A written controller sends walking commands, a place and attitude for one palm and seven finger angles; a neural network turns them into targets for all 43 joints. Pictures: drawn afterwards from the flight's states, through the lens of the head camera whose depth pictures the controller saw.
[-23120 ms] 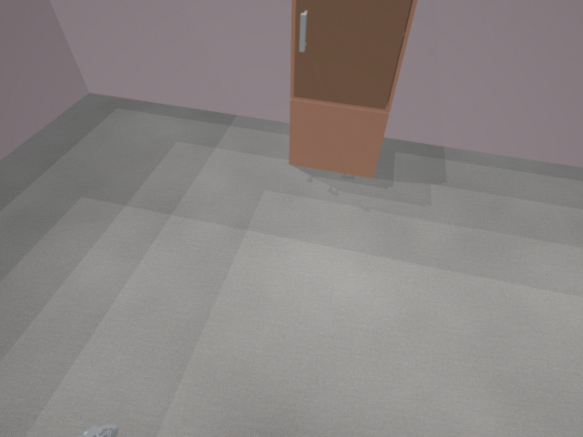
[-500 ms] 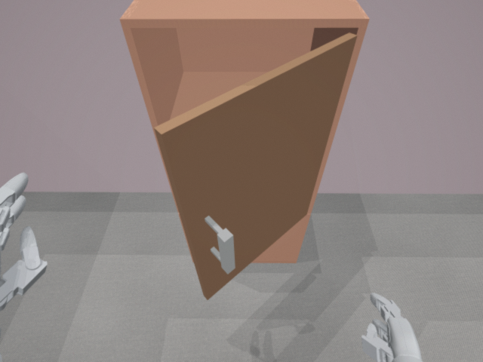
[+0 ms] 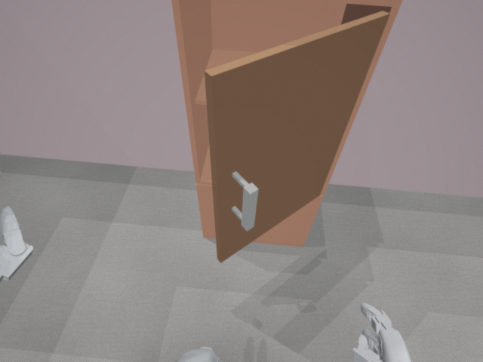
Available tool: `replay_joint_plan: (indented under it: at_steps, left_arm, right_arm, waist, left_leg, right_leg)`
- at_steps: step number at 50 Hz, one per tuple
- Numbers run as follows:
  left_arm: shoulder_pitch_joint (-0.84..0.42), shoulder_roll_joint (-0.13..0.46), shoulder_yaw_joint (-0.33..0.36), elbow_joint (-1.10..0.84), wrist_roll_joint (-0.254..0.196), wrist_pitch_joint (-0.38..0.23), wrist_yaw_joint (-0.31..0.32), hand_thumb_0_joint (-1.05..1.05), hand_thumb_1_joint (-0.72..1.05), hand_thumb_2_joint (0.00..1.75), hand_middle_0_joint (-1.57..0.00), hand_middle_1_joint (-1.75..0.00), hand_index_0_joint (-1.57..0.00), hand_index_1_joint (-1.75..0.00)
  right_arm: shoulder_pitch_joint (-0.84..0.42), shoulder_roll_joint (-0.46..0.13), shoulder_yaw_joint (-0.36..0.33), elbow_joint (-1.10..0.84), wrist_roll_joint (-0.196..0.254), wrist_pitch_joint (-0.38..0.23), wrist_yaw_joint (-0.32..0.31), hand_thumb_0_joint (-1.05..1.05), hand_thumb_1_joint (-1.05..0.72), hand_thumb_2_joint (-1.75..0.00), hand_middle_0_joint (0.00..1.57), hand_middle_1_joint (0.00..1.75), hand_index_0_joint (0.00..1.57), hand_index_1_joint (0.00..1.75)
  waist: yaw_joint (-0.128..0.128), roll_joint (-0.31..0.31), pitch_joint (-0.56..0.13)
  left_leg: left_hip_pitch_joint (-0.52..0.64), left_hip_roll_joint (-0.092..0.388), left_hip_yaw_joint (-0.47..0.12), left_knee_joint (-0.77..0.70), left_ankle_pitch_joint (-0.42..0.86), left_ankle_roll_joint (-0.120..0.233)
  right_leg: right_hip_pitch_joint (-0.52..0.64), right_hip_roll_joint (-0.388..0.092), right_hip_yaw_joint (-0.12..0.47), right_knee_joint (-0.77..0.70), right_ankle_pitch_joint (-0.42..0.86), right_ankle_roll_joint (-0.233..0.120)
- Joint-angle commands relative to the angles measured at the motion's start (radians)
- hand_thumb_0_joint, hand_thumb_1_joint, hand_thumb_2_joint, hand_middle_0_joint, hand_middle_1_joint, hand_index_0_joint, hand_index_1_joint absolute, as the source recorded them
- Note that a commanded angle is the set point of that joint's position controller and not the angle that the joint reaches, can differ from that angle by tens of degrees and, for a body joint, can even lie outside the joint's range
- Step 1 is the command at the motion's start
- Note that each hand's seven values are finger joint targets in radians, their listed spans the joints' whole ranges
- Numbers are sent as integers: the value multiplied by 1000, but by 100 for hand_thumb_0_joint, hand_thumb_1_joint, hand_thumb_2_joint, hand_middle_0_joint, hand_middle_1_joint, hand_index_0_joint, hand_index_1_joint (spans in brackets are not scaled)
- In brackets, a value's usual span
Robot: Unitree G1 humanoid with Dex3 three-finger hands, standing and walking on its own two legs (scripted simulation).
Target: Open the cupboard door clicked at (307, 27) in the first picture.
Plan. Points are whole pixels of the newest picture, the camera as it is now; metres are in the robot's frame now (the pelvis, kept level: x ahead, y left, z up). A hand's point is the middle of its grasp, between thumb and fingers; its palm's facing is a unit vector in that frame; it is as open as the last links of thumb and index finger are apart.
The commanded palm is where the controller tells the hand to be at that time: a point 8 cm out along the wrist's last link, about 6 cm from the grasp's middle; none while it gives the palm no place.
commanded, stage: step back with the hand held close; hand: left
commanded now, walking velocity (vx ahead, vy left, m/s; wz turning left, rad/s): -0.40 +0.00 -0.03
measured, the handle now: (242, 201) +0.43 +0.04 -0.03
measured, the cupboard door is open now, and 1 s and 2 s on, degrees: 43 43 43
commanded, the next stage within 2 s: stop stepping back and stand still in 0.32 s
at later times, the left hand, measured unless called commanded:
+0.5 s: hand (10, 305) +0.14 +0.24 +0.18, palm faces +0.35 -0.83 -0.44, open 7.4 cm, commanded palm +0.07 +0.29 +0.19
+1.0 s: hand out of the picture +0.06 +0.24 +0.18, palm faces +0.42 -0.82 -0.40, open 7.4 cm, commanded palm +0.00 +0.28 +0.19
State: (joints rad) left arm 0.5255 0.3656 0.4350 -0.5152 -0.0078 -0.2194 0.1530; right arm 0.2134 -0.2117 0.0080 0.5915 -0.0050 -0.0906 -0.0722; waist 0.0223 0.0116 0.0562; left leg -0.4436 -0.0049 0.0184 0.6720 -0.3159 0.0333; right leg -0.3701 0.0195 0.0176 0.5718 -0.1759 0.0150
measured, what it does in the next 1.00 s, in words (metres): walks backwards: right foot, then left foot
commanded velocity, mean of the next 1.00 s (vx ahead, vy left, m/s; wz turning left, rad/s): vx -0.05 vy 0.02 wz -0.02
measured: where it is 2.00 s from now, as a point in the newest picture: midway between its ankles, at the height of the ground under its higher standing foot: outside the picture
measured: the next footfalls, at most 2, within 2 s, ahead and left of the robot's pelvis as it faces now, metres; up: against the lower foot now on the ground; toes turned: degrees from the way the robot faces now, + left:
right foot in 0.34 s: -0.12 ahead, -0.12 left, +0.00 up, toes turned +0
left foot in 0.50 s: +0.00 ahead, +0.08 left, +0.00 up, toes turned -2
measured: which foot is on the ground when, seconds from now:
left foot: down 0.00-0.34, up 0.36-0.48, down 0.50-0.78, up 0.80-1.00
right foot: down 0.00-0.10, up 0.12-0.32, down 0.34-0.52, up 0.54-0.74, down 0.76-1.00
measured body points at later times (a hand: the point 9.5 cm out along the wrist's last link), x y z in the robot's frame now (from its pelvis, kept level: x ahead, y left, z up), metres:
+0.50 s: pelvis -0.09 +0.00 +0.01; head -0.07 +0.02 +0.46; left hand +0.11 +0.29 +0.20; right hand +0.08 -0.24 -0.06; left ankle -0.03 +0.08 -0.72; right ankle -0.16 -0.12 -0.72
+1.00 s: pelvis -0.16 -0.01 +0.01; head -0.18 -0.01 +0.46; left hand +0.03 +0.28 +0.20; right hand -0.06 -0.28 -0.08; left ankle -0.15 +0.12 -0.71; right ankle -0.17 -0.08 -0.72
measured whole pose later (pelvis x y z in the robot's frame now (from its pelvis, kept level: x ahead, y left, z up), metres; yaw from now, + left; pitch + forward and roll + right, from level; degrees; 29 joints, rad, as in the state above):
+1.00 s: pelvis -0.16 -0.01 +0.01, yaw -3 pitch +0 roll +1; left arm 0.49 0.35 0.37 -0.39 -0.01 -0.19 0.16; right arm 0.32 -0.23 -0.01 0.71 -0.01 -0.12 -0.09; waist 0.00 -0.02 -0.07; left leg -0.29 0.04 0.05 0.62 -0.34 0.03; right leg -0.22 0.03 -0.08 0.50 -0.28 -0.07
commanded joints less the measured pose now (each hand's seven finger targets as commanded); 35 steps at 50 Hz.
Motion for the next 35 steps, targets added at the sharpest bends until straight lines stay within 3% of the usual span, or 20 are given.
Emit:
replay_joint_plan:
  at_steps: [1,3,4,5,7,10,14,15,16,17,19,21,23,24,25,26,28,30,32,35]
  left_arm:
    - [-97,235,104,-223,-15,-62,40,0,90,90,-20,-30,-20,-30]
    - [-71,243,132,-225,-16,-70,41,0,90,90,-20,-30,-20,-30]
    - [-60,247,158,-228,-6,-76,40,0,90,90,-20,-30,-20,-30]
    - [-56,238,171,-252,-2,-80,34,0,90,90,-20,-30,-20,-30]
    - [-61,268,199,-283,-10,-85,28,0,90,90,-20,-30,-20,-30]
    - [53,199,139,-178,-41,-64,29,0,90,90,-20,-30,-20,-30]
    - [-31,202,87,-213,-53,-57,21,0,90,90,-20,-30,-20,-30]
    - [-68,212,77,-226,-54,-67,16,0,90,90,-20,-30,-20,-30]
    - [-94,257,98,-223,-48,-76,17,0,90,90,-20,-30,-20,-30]
    - [-146,310,121,-227,-34,-81,29,0,90,90,-20,-30,-20,-30]
    - [-196,317,106,-225,-15,-77,28,0,90,90,-20,-30,-20,-30]
    - [-101,289,117,-186,-10,-37,18,0,90,90,-20,-30,-20,-30]
    - [-46,261,115,-207,-32,-21,13,0,90,90,-20,-30,-20,-30]
    - [-23,279,128,-247,-41,-16,9,0,90,90,-20,-30,-20,-30]
    - [-6,266,123,-271,-47,-25,5,0,90,90,-20,-30,-20,-30]
    - [24,253,118,-221,-48,-31,0,0,90,90,-20,-30,-20,-30]
    - [51,263,148,-271,-52,-27,8,0,90,90,-20,-30,-20,-30]
    - [101,253,142,-255,-47,-18,17,0,90,90,-20,-30,-20,-30]
    - [155,232,136,-222,-47,0,24,0,90,90,-20,-30,-20,-30]
    - [119,223,116,-194,-34,5,28,0,90,90,-20,-30,-20,-30]
  right_arm:
    - [-73,-130,-57,-126,1,-52,-16,0,-90,-90,20,30,20,30]
    - [-92,-143,-55,-143,3,-51,-23,0,-90,-90,20,30,20,30]
    - [-124,-156,-61,-153,1,-57,-30,0,-90,-90,20,30,20,30]
    - [-126,-147,-62,-160,-1,-65,-28,0,-90,-90,20,30,20,30]
    - [-112,-123,-79,-149,-10,-90,-15,0,-90,-90,20,30,20,30]
    - [-126,-116,-78,-122,-4,-106,6,0,-90,-90,20,30,20,30]
    - [-120,-119,-68,-77,-14,-100,14,0,-90,-90,20,30,20,30]
    - [-115,-110,-66,-74,-13,-93,17,0,-90,-90,20,30,20,30]
    - [-110,-101,-66,-67,-11,-77,17,0,-90,-90,20,30,20,30]
    - [-118,-91,-57,-59,-15,-71,15,0,-90,-90,20,30,20,30]
    - [-159,-95,-58,-72,4,-86,4,0,-90,-90,20,30,20,30]
    - [-170,-74,-25,-98,5,-59,-12,0,-90,-90,20,30,20,30]
    - [-140,-96,-20,-105,15,-45,-24,0,-90,-90,20,30,20,30]
    - [-135,-130,-42,-116,22,-52,-24,0,-90,-90,20,30,20,30]
    - [-102,-135,-50,-121,18,-65,-9,0,-90,-90,20,30,20,30]
    - [-77,-132,-58,-119,14,-82,6,0,-90,-90,20,30,20,30]
    - [-76,-110,-53,-127,-10,-104,6,0,-90,-90,20,30,20,30]
    - [-76,-106,-44,-121,-7,-113,3,0,-90,-90,20,30,20,30]
    - [-92,-113,-40,-134,-2,-105,-3,0,-90,-90,20,30,20,30]
    - [-94,-121,-45,-136,-4,-92,-14,0,-90,-90,20,30,20,30]
  waist:
    - [-48,-49,-91]
    - [-40,91,-79]
    - [-25,231,-89]
    - [-9,305,-140]
    - [-10,191,-198]
    - [-9,208,-165]
    - [-19,209,-145]
    - [-22,124,-152]
    - [-30,-38,-161]
    - [-21,-155,-162]
    - [-4,-251,-203]
    - [-12,-168,-163]
    - [-36,11,-197]
    - [-25,137,-245]
    - [-6,201,-302]
    - [-1,168,-297]
    - [-16,245,-240]
    - [-26,165,-201]
    - [-30,196,-133]
    - [-35,218,-92]
  left_leg:
    - [168,10,-63,-83,-139,-18]
    - [-23,97,-176,-297,-300,18]
    - [-220,195,-291,-463,-453,62]
    - [-317,282,-385,-569,-510,102]
    - [-151,316,-362,-521,-291,127]
    - [-52,283,-226,-511,-225,89]
    - [87,233,-146,-473,-107,10]
    - [154,191,-103,-353,-29,-22]
    - [222,117,-43,-142,36,-57]
    - [240,45,2,69,25,-84]
    - [56,-28,-15,256,-103,-71]
    - [8,-15,19,97,-46,-62]
    - [199,-22,50,-212,304,-46]
    - [376,89,-52,-259,703,-10]
    - [483,212,-154,-290,902,37]
    - [472,260,-219,-336,787,57]
    - [338,287,-325,-441,394,76]
    - [236,254,-272,-490,71,75]
    - [63,214,-200,-577,-238,49]
    - [-86,145,-123,-567,-358,-9]
  right_leg:
    - [-172,-125,143,-248,-285,-59]
    - [-23,-34,65,-106,-302,-15]
    - [179,38,15,94,-214,8]
    - [325,92,-22,317,-143,15]
    - [217,86,19,475,-258,2]
    - [153,69,-27,382,-335,-20]
    - [163,41,-35,-97,-310,-49]
    - [113,-30,55,-264,-260,-78]
    - [-2,-169,278,-370,-204,-132]
    - [-104,-325,381,-423,-20,-172]
    - [86,-304,262,-251,577,-163]
    - [227,-236,127,-117,873,-120]
    - [225,-122,33,-6,758,-45]
    - [122,-55,-10,68,447,2]
    - [63,2,4,145,-97,1]
    - [28,33,21,207,-377,-7]
    - [35,18,26,243,-363,-3]
    - [100,8,8,173,-293,-2]
    - [215,30,-61,79,-281,-7]
    - [382,52,-130,-81,-237,-24]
